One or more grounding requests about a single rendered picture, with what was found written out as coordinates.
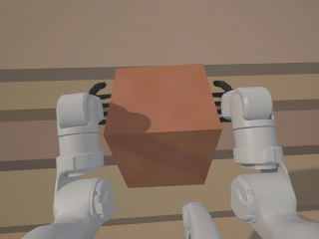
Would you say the carton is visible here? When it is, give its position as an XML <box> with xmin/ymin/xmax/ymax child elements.
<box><xmin>103</xmin><ymin>64</ymin><xmax>222</xmax><ymax>188</ymax></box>

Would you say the robot right hand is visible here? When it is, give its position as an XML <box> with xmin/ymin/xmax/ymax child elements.
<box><xmin>212</xmin><ymin>81</ymin><xmax>233</xmax><ymax>122</ymax></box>

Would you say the left robot forearm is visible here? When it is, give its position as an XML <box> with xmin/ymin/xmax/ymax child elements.
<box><xmin>53</xmin><ymin>92</ymin><xmax>105</xmax><ymax>218</ymax></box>

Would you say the right robot thigh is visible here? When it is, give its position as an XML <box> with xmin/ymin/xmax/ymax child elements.
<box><xmin>181</xmin><ymin>202</ymin><xmax>222</xmax><ymax>239</ymax></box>

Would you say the right robot forearm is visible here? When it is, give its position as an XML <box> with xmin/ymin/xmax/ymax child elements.
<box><xmin>220</xmin><ymin>87</ymin><xmax>297</xmax><ymax>208</ymax></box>

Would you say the right robot upper arm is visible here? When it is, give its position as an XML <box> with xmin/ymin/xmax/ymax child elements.
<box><xmin>230</xmin><ymin>172</ymin><xmax>319</xmax><ymax>239</ymax></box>

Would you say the robot left hand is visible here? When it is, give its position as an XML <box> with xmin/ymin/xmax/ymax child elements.
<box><xmin>89</xmin><ymin>82</ymin><xmax>112</xmax><ymax>125</ymax></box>

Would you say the left robot upper arm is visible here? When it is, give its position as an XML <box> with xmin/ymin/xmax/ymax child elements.
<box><xmin>21</xmin><ymin>177</ymin><xmax>116</xmax><ymax>239</ymax></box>

